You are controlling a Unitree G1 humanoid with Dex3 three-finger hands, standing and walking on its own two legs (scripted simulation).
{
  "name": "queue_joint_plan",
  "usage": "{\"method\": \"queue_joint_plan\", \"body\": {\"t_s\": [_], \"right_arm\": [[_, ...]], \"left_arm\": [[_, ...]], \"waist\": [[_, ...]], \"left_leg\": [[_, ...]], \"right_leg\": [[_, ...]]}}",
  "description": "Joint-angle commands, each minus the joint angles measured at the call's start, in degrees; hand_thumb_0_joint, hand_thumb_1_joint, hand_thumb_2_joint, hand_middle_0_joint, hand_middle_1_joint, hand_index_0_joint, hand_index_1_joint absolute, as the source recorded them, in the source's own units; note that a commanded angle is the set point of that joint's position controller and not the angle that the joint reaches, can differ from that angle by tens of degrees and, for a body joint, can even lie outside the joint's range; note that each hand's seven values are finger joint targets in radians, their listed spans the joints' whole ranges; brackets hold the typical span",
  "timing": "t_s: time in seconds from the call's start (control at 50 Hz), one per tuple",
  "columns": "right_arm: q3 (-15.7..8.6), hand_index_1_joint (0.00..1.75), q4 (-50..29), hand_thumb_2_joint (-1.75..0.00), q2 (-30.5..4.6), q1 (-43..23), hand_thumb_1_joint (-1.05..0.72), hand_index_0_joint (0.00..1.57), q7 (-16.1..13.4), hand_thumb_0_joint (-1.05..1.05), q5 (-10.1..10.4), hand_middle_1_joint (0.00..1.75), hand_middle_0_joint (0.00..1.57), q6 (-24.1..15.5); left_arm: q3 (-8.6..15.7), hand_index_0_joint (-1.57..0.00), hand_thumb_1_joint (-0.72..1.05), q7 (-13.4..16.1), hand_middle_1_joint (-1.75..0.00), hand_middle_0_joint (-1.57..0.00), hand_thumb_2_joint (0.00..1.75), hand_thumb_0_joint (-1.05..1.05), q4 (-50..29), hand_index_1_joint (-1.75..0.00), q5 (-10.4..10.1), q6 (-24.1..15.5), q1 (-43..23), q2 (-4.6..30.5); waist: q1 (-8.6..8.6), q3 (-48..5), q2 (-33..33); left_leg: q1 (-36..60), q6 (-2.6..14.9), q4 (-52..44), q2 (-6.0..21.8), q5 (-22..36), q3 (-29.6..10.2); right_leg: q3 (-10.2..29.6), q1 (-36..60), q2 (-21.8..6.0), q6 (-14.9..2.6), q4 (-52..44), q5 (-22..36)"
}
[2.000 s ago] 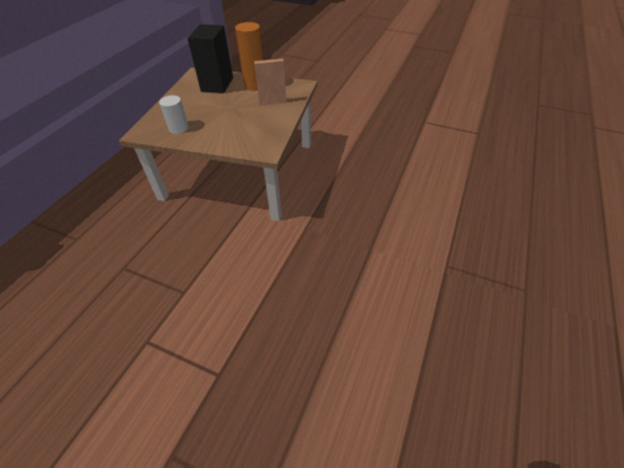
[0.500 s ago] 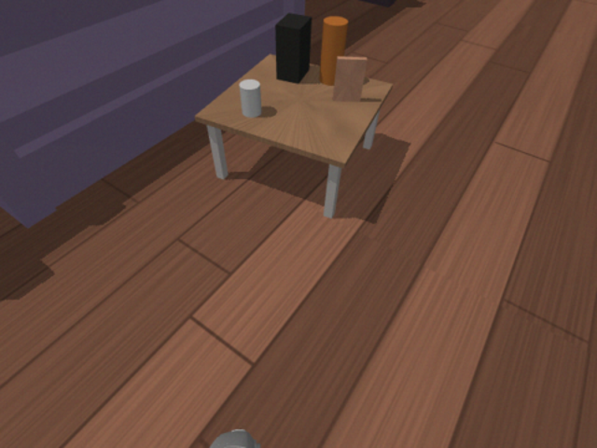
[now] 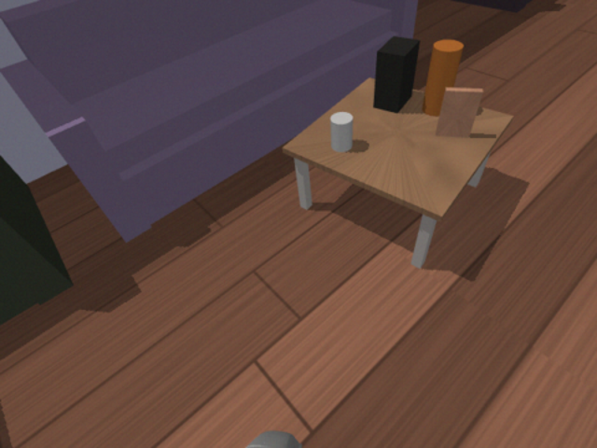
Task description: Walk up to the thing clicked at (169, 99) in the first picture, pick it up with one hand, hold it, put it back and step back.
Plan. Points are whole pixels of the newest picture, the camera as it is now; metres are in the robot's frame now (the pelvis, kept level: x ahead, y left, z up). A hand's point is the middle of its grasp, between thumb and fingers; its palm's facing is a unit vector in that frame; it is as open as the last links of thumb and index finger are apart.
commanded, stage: walk up
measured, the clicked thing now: (341, 132) +1.24 -0.02 -0.34
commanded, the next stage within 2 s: none
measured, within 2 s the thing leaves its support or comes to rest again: neither
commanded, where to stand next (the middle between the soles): +0.60 +0.17 m, yaw +2 degrees
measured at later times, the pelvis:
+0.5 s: pelvis +0.20 +0.08 +0.00, yaw +6 degrees
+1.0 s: pelvis +0.37 +0.10 +0.00, yaw +6 degrees
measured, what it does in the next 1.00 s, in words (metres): walks ahead: left foot, then right foot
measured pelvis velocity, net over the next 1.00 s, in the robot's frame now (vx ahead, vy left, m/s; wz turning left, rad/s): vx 0.37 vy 0.10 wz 0.11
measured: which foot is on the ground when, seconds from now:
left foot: up 0.00-0.26, down 0.28-0.70, up 0.72-1.00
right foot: down 0.00-0.30, up 0.32-0.66, down 0.68-1.00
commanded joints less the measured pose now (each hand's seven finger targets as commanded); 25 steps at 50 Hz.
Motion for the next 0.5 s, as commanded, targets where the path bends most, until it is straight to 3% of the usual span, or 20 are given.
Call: {"method": "queue_joint_plan", "body": {"t_s": [0.0,0.04,0.1,0.16,0.2,0.22,0.24,0.26,0.28,0.3,0.32,0.34,0.38,0.42,0.48], "right_arm": [[-2.85,0.30,-5.17,-0.90,-9.14,-0.33,-0.90,0.20,0.46,0.00,-0.07,0.30,0.20,-1.43],[-2.69,0.30,-6.51,-0.90,-8.25,-3.40,-0.90,0.20,1.00,0.00,-0.27,0.30,0.20,-1.34],[-2.57,0.30,-8.25,-0.90,-7.57,-8.21,-0.90,0.20,1.70,0.00,-0.35,0.30,0.20,-1.53],[-2.76,0.30,-8.71,-0.90,-7.38,-10.44,-0.90,0.20,2.07,0.00,-0.21,0.30,0.20,-1.85],[-3.15,0.30,-7.51,-0.90,-7.67,-8.14,-0.90,0.20,2.02,0.00,-0.35,0.30,0.20,-1.95],[-3.85,0.30,-6.14,-0.90,-8.93,-3.80,-0.90,0.20,1.69,0.00,-0.69,0.30,0.20,-2.14],[-4.90,0.30,-3.92,-0.90,-11.27,2.21,-0.90,0.20,0.98,0.00,-1.08,0.30,0.20,-2.52],[-6.75,0.30,-3.02,-0.90,-16.32,9.55,-0.90,0.20,-0.12,0.00,-1.62,0.30,0.20,-2.68],[-7.22,0.30,-5.25,-0.90,-20.79,8.57,-0.90,0.20,-0.77,0.00,-0.18,0.30,0.20,-2.93],[-7.51,0.30,-5.33,-0.90,-20.44,6.78,-0.90,0.20,-1.02,0.00,2.02,0.30,0.20,-2.70],[-6.21,0.30,-6.09,-0.90,-17.32,3.61,-0.90,0.20,-1.65,0.00,1.95,0.30,0.20,-2.74],[-4.90,0.30,-6.66,-0.90,-14.87,0.92,-0.90,0.20,-1.90,0.00,1.71,0.30,0.20,-3.04],[-3.49,0.30,-6.89,-0.90,-12.30,-1.16,-0.90,0.20,-1.99,0.00,1.54,0.30,0.20,-3.83],[-3.39,0.30,-7.62,-0.90,-12.42,-1.53,-0.90,0.20,-1.92,0.00,0.72,0.30,0.20,-4.43],[-3.54,0.30,-7.99,-0.90,-12.93,0.57,-0.90,0.20,-1.86,0.00,0.33,0.30,0.20,-4.84]], "left_arm": [[4.76,-0.20,0.90,1.48,-0.30,-0.20,0.90,0.00,-4.56,-0.30,-0.01,-1.73,1.11,16.88],[5.36,-0.20,0.90,1.59,-0.30,-0.20,0.90,0.00,-4.72,-0.30,0.17,-1.82,2.07,17.82],[5.49,-0.20,0.90,1.51,-0.30,-0.20,0.90,0.00,-5.05,-0.30,0.16,-1.64,3.57,18.38],[5.02,-0.20,0.90,1.37,-0.30,-0.20,0.90,0.00,-5.86,-0.30,0.03,-0.93,2.43,19.22],[4.78,-0.20,0.90,1.47,-0.30,-0.20,0.90,0.00,-6.02,-0.30,-0.28,-0.27,1.26,19.73],[4.29,-0.20,0.90,1.52,-0.30,-0.20,0.90,0.00,-6.40,-0.30,-0.42,0.08,0.58,19.18],[3.07,-0.20,0.90,1.55,-0.30,-0.20,0.90,0.00,-6.24,-0.30,-0.60,0.50,2.86,16.38],[1.59,-0.20,0.90,1.49,-0.30,-0.20,0.90,0.00,-6.98,-0.30,-1.01,0.66,4.65,12.32],[1.30,-0.20,0.90,1.32,-0.30,-0.20,0.90,0.00,-8.47,-0.30,-1.47,0.71,4.32,11.24],[2.16,-0.20,0.90,1.76,-0.30,-0.20,0.90,0.00,-7.24,-0.30,-0.99,0.90,0.17,17.16],[1.76,-0.20,0.90,1.57,-0.30,-0.20,0.90,0.00,-6.61,-0.30,-1.30,1.14,0.34,16.66],[1.86,-0.20,0.90,1.39,-0.30,-0.20,0.90,0.00,-5.11,-0.30,-1.84,1.12,2.73,15.48],[2.28,-0.20,0.90,0.85,-0.30,-0.20,0.90,0.00,-2.80,-0.30,-1.70,1.38,5.35,14.86],[2.40,-0.20,0.90,0.17,-0.30,-0.20,0.90,0.00,-2.50,-0.30,-1.32,1.80,5.48,13.41],[2.59,-0.20,0.90,-0.34,-0.30,-0.20,0.90,0.00,-4.71,-0.30,-0.74,1.65,0.76,12.87]], "waist": [[-0.48,2.65,-14.91],[0.47,1.72,-14.64],[1.48,0.17,-13.36],[0.71,-0.84,-14.15],[-1.46,-0.92,-12.61],[-4.27,-2.85,-9.88],[-6.57,-6.89,-3.00],[-10.25,-10.74,9.36],[-9.25,-11.29,14.83],[-9.34,-10.47,3.95],[-6.73,-5.92,-1.16],[-4.59,-3.49,-0.28],[-2.04,-0.39,0.99],[-1.87,-0.44,2.28],[-3.38,0.61,2.92]], "left_leg": [[-9.31,-1.64,-6.62,4.17,3.56,-1.36],[-10.10,-1.69,-11.17,4.67,4.94,-0.25],[-7.49,-1.16,-19.07,5.22,7.40,2.99],[-0.97,-0.06,-24.95,4.73,7.80,7.19],[5.57,0.82,-27.94,3.18,8.35,9.72],[13.14,1.73,-29.55,1.84,9.37,9.99],[22.34,3.41,-31.49,-0.01,5.03,8.75],[30.91,7.67,-35.94,8.22,-4.07,-6.28],[34.43,13.49,-46.05,21.39,-7.91,-33.43],[29.58,16.27,-46.64,23.36,-5.77,-33.49],[24.37,13.86,-44.76,20.47,1.45,-23.30],[21.81,12.90,-43.93,17.87,7.59,-17.02],[11.87,11.15,-43.56,14.27,15.78,-7.69],[9.76,11.91,-44.00,13.02,16.64,-4.79],[12.51,14.08,-45.14,14.24,14.95,-5.47]], "right_leg": [[13.96,5.14,-14.99,-9.65,-19.40,1.75],[11.50,7.80,-15.53,-10.37,-18.41,4.06],[7.04,10.00,-14.48,-9.44,-15.27,9.49],[4.32,8.07,-15.17,-8.87,-12.15,13.74],[2.54,4.37,-15.09,-8.24,-7.53,12.36],[1.46,0.84,-14.65,-7.46,-0.84,14.97],[-1.46,-2.55,-10.92,-6.03,13.29,17.66],[-1.60,-12.99,-6.43,-2.85,31.37,9.01],[2.37,-26.64,1.94,-1.36,37.86,-15.80],[9.40,-25.43,-2.50,-2.22,40.59,-15.63],[11.34,-24.69,-4.24,-2.00,40.79,-11.94],[11.13,-23.56,-5.52,-1.86,37.84,-9.06],[10.47,-16.29,-7.02,-1.21,30.32,-6.55],[8.59,-13.45,-5.93,-0.09,25.55,-5.50],[7.42,-16.38,-5.41,0.53,17.40,-4.07]]}}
